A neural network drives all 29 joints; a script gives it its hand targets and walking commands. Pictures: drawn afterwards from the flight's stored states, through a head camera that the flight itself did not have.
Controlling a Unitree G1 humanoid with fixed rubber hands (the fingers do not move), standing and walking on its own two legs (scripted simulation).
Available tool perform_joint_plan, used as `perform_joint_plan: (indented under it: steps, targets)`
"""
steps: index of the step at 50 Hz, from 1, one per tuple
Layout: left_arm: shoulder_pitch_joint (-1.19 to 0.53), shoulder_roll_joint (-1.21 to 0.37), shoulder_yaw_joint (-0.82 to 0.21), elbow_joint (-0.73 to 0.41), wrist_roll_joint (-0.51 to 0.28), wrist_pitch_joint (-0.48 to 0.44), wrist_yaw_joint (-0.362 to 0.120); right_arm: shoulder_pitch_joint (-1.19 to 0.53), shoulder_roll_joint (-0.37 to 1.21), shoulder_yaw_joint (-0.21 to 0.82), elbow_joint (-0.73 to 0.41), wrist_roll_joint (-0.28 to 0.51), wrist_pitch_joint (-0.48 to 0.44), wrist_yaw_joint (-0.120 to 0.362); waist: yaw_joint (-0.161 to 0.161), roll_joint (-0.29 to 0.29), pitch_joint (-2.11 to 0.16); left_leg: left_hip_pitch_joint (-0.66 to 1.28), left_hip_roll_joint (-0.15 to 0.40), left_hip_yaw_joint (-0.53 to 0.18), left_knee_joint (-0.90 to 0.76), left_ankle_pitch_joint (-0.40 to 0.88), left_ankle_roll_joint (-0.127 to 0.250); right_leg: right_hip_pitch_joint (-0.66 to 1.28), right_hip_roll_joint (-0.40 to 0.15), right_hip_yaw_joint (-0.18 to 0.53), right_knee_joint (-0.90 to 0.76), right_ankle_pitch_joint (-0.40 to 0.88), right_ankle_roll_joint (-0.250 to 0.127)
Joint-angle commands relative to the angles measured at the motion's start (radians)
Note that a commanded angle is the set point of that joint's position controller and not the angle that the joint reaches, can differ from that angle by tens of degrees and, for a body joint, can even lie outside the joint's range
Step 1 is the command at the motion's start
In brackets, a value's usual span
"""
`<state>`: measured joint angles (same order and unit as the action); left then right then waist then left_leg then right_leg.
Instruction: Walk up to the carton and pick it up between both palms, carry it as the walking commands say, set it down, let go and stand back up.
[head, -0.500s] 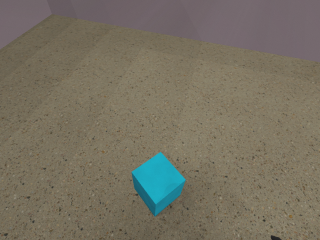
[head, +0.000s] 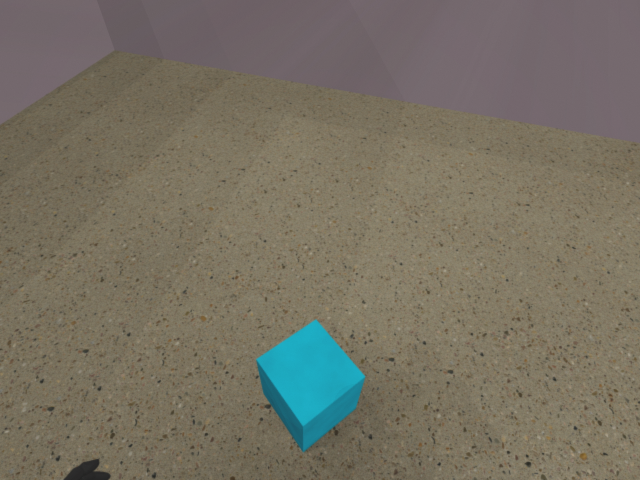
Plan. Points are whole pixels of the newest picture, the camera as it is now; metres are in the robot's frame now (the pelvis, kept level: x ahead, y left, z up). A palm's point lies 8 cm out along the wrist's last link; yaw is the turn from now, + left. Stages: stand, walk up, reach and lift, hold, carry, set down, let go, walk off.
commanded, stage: walk up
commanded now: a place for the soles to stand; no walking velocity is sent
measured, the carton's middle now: (309, 385) +0.48 +0.01 -0.63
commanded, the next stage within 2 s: none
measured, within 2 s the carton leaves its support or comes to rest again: neither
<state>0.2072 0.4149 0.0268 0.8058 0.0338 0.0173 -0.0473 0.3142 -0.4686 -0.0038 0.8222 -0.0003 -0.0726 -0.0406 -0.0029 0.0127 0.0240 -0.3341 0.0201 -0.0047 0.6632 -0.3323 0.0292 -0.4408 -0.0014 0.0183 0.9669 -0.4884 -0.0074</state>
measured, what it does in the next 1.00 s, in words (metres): steps to the right, turning left: right foot, then left foot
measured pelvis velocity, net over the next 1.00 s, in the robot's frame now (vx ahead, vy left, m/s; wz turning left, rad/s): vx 0.11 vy -0.31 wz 0.30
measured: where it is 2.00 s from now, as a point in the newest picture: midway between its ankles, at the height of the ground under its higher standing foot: outside the picture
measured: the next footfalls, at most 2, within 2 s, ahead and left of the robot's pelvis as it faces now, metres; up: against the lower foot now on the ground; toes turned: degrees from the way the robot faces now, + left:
right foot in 0.26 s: +0.11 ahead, -0.21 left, +0.00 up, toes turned +1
left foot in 0.68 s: +0.13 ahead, -0.03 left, +0.00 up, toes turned +14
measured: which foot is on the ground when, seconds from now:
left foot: down 0.00-0.24, up 0.26-0.66, down 0.68-0.90, up 0.92-1.00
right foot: up 0.00-0.24, down 0.26-0.68, up 0.70-0.88, down 0.90-1.00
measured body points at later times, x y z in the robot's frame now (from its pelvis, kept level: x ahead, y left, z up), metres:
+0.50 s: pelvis +0.04 -0.18 +0.00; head +0.07 -0.19 +0.45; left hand +0.14 +0.14 -0.08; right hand +0.11 -0.54 -0.09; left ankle +0.03 +0.00 -0.66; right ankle +0.07 -0.22 -0.72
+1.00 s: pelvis +0.11 -0.31 -0.02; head +0.12 -0.31 +0.42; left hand +0.12 +0.03 -0.11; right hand +0.26 -0.65 -0.11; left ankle +0.08 -0.11 -0.67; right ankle +0.15 -0.41 -0.72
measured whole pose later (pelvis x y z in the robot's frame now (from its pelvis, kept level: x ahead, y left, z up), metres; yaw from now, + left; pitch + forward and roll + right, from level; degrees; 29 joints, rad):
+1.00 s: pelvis +0.11 -0.31 -0.02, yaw +17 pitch -4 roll +3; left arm 0.25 0.42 0.08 0.71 0.04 0.03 -0.04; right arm 0.38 -0.52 0.00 0.80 0.00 -0.03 -0.08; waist 0.00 -0.06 0.09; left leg -0.51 0.00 -0.10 1.12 -0.42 0.04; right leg -0.38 -0.05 0.02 0.91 -0.48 0.00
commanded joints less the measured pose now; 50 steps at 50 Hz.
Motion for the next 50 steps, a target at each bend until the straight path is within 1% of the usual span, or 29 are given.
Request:
perform_joint_plan:
  steps: [1, 4, 8, 10, 11, 12, 13, 14, 16, 18, 22, 27, 30, 32, 33, 34, 35, 36, 38, 40, 41, 42, 43, 44, 45, 46, 47, 48, 50]
  targets:
    - [-0.155, 0.202, 0.126, -0.201, 0.051, 0.009, -0.042, 0.167, -0.318, -0.143, -0.001, -0.013, -0.038, -0.068, -0.014, -0.083, 0.026, 0.305, 0.293, -0.539, -0.27, 0.105, 0.219, -0.391, -0.085, 0.159, 0.16, 0.03, 0.004]
    - [-0.157, 0.182, 0.135, -0.241, 0.038, 0.02, -0.052, 0.185, -0.323, -0.136, -0.03, -0.013, -0.044, -0.074, -0.011, -0.017, -0.009, 0.209, 0.278, -0.47, -0.238, 0.28, 0.218, -0.272, -0.086, 0.118, 0.112, -0.001, 0.007]
    - [-0.187, 0.197, 0.149, -0.287, 0.03, 0.026, -0.063, 0.148, -0.359, -0.143, -0.068, -0.025, -0.052, -0.085, 0.008, 0.099, -0.015, 0.04, 0.296, -0.447, -0.193, 0.26, 0.219, -0.148, -0.115, 0.137, -0.006, -0.002, -0.013]
    - [-0.116, 0.202, 0.155, -0.269, 0.023, 0.019, -0.066, 0.089, -0.356, -0.139, -0.082, -0.023, -0.045, -0.083, 0.052, 0.141, -0.026, -0.08, 0.269, -0.381, -0.134, 0.176, 0.192, -0.002, -0.115, 0.128, -0.157, 0.024, -0.012]
    - [-0.027, 0.225, 0.17, -0.233, 0.031, 0.008, -0.063, 0.061, -0.326, -0.128, -0.088, -0.021, -0.039, -0.081, 0.106, 0.088, -0.044, -0.265, 0.209, -0.306, -0.017, 0.083, 0.143, 0.235, -0.11, 0.144, -0.294, 0.098, -0.011]
    - [0.122, 0.293, 0.198, -0.18, 0.046, -0.002, -0.052, 0.09, -0.206, -0.094, -0.079, -0.024, -0.033, -0.079, 0.171, -0.173, -0.112, -0.498, 0.024, -0.1, 0.307, -0.06, 0.056, 0.527, -0.166, 0.3, -0.508, -0.049, -0.019]
    - [0.128, 0.336, 0.199, -0.183, 0.052, -0.009, -0.041, 0.132, -0.115, -0.057, -0.072, -0.018, -0.014, -0.081, 0.151, -0.383, -0.06, -0.602, -0.116, -0.048, 0.509, -0.267, 0.01, 0.458, -0.339, 0.488, -0.695, -0.164, -0.024]
    - [0.007, 0.34, 0.189, -0.209, 0.032, -0.005, -0.032, 0.124, -0.17, -0.076, -0.051, -0.026, 0.004, -0.092, 0.08, -0.229, 0.024, -0.542, -0.087, -0.082, 0.567, -0.183, -0.004, 0.277, -0.356, 0.525, -0.762, -0.318, -0.038]
    - [-0.08, 0.296, 0.176, -0.219, 0.004, 0.01, -0.025, 0.117, -0.262, -0.117, 0.002, -0.011, 0.018, -0.077, 0.035, -0.14, 0.108, -0.428, -0.035, -0.075, 0.574, -0.038, -0.014, 0.11, -0.26, 0.353, -0.762, -0.304, 0.038]
    - [-0.081, 0.245, 0.168, -0.216, 0.015, 0.009, -0.025, 0.176, -0.251, -0.114, 0.019, 0.0, 0.023, -0.057, 0.017, -0.209, 0.099, -0.362, -0.016, -0.025, 0.503, 0.02, -0.026, 0.108, -0.198, 0.217, -0.735, -0.184, 0.025]
    - [-0.014, 0.195, 0.149, -0.214, 0.012, 0.007, -0.018, 0.165, -0.228, -0.092, 0.042, 0.005, 0.017, -0.052, 0.053, -0.19, 0.076, -0.339, -0.003, 0.026, 0.314, 0.023, -0.048, 0.27, -0.192, 0.097, -0.687, 0.025, -0.059]
    - [0.074, 0.202, 0.155, -0.218, 0.021, 0.017, -0.013, 0.146, -0.186, -0.072, 0.024, 0.003, 0.019, -0.053, 0.09, -0.173, 0.016, -0.312, -0.026, 0.077, 0.177, -0.019, -0.018, 0.424, -0.201, 0.027, -0.623, 0.337, 0.002]
    - [-0.006, 0.204, 0.151, -0.264, 0.036, 0.03, -0.012, 0.266, -0.189, -0.08, 0.033, 0.004, 0.014, -0.063, 0.022, -0.227, -0.023, -0.096, -0.019, 0.128, 0.022, -0.017, 0.012, 0.333, -0.19, -0.083, -0.506, 0.694, 0.083]
    - [-0.151, 0.186, 0.145, -0.328, 0.033, 0.034, -0.013, 0.517, -0.221, -0.104, 0.089, 0.005, 0.003, -0.084, -0.129, -0.102, -0.092, 0.288, -0.053, 0.18, -0.209, 0.188, 0.048, 0.117, -0.103, -0.206, -0.12, 0.895, 0.133]
    - [-0.072, 0.144, 0.132, -0.318, 0.023, 0.031, -0.01, 0.494, -0.253, -0.121, 0.081, -0.003, 0.007, -0.103, -0.13, 0.114, -0.137, 0.424, 0.08, -0.113, -0.192, 0.281, 0.133, -0.064, -0.055, -0.134, 0.101, 0.413, 0.079]
    - [-0.038, 0.147, 0.141, -0.33, 0.035, 0.042, -0.01, 0.455, -0.359, -0.151, 0.036, -0.008, 0.012, -0.12, -0.103, 0.199, -0.144, 0.421, 0.364, -0.596, -0.204, 0.126, 0.326, -0.288, -0.023, 0.001, 0.399, -0.078, 0.114]
    - [-0.033, 0.219, 0.165, -0.349, 0.038, 0.059, -0.017, 0.372, -0.398, -0.164, -0.02, 0.006, 0.003, -0.136, -0.059, 0.118, -0.11, 0.211, 0.483, -0.831, -0.331, -0.221, 0.402, -0.297, -0.099, 0.204, 0.546, -0.099, 0.103]
    - [-0.061, 0.262, 0.177, -0.346, 0.03, 0.067, -0.027, 0.25, -0.413, -0.159, -0.054, 0.01, -0.014, -0.146, -0.012, -0.016, -0.008, 0.044, 0.485, -0.769, -0.349, -0.277, 0.381, -0.273, -0.142, 0.274, 0.577, -0.092, 0.084]
    - [-0.066, 0.246, 0.171, -0.327, 0.02, 0.05, -0.043, 0.092, -0.402, -0.145, -0.074, -0.01, -0.036, -0.142, 0.045, -0.04, 0.067, -0.094, 0.374, -0.563, -0.3, -0.15, 0.289, -0.218, -0.135, 0.24, 0.389, -0.024, 0.059]
    - [0.004, 0.206, 0.175, -0.268, 0.002, 0.037, -0.053, 0.073, -0.33, -0.118, -0.071, -0.036, -0.034, -0.109, 0.064, 0.047, 0.01, -0.149, 0.173, -0.275, -0.218, -0.071, 0.176, -0.011, -0.078, 0.111, 0.03, -0.039, 0.01]
    - [0.03, 0.189, 0.169, -0.252, -0.006, 0.032, -0.051, 0.091, -0.321, -0.115, -0.067, -0.052, -0.025, -0.09, 0.041, 0.135, -0.011, -0.174, 0.146, -0.226, -0.208, -0.092, 0.16, 0.065, -0.048, 0.043, -0.051, -0.101, 0.006]
    - [0.089, 0.181, 0.166, -0.225, -0.01, 0.025, -0.043, 0.068, -0.328, -0.117, -0.069, -0.061, -0.016, -0.07, 0.065, 0.216, -0.023, -0.245, 0.154, -0.225, -0.169, -0.126, 0.146, 0.172, -0.043, 0.006, -0.15, -0.126, -0.004]
    - [0.193, 0.192, 0.174, -0.168, -0.006, 0.01, -0.028, 0.048, -0.303, -0.112, -0.076, -0.064, 0.0, -0.054, 0.108, 0.174, -0.045, -0.371, 0.115, -0.205, -0.003, -0.191, 0.12, 0.361, -0.024, 0.008, -0.265, -0.048, -0.009]
    - [0.284, 0.24, 0.185, -0.125, 0.004, -0.012, -0.004, 0.084, -0.201, -0.084, -0.085, -0.063, 0.015, -0.046, 0.14, -0.041, -0.033, -0.514, 0.0, -0.15, 0.3, -0.245, 0.089, 0.439, -0.057, 0.119, -0.414, -0.135, 0.016]
    - [0.258, 0.305, 0.173, -0.145, 0.023, -0.025, 0.008, 0.099, -0.073, -0.038, -0.106, -0.044, 0.025, -0.043, 0.119, -0.341, 0.046, -0.63, -0.16, -0.099, 0.553, -0.307, 0.036, 0.267, -0.266, 0.433, -0.607, -0.287, 0.011]
    - [0.107, 0.374, 0.181, -0.187, 0.019, -0.026, 0.018, 0.078, -0.131, -0.067, -0.122, -0.042, 0.041, -0.048, 0.028, -0.206, 0.118, -0.521, -0.088, -0.169, 0.617, -0.207, 0.002, 0.043, -0.423, 0.649, -0.782, -0.504, -0.047]
    - [-0.004, 0.389, 0.183, -0.203, 0.0, -0.029, 0.031, 0.059, -0.214, -0.105, -0.1, -0.031, 0.042, -0.041, -0.016, -0.104, 0.183, -0.466, -0.068, -0.19, 0.606, -0.124, -0.015, -0.025, -0.404, 0.589, -0.779, -0.456, -0.04]
    - [-0.035, 0.334, 0.167, -0.185, -0.017, -0.034, 0.04, 0.029, -0.26, -0.117, -0.083, -0.02, 0.042, -0.03, -0.01, -0.065, 0.226, -0.422, -0.034, -0.179, 0.599, -0.051, -0.019, -0.065, -0.333, 0.49, -0.76, -0.372, -0.005]
    - [-0.024, 0.298, 0.156, -0.151, -0.012, -0.06, 0.051, 0.115, -0.224, -0.111, -0.049, -0.005, 0.043, -0.002, -0.025, -0.105, 0.202, -0.417, -0.019, -0.16, 0.555, 0.022, -0.028, 0.035, -0.295, 0.371, -0.662, -0.153, -0.006]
